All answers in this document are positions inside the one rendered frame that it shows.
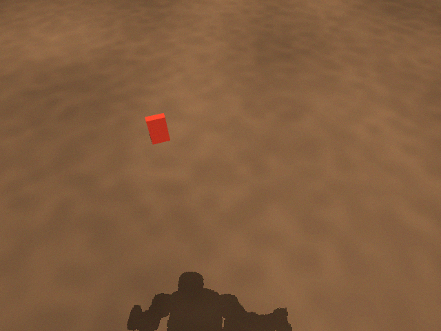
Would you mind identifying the carton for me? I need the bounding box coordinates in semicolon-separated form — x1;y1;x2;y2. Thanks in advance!
145;113;170;145

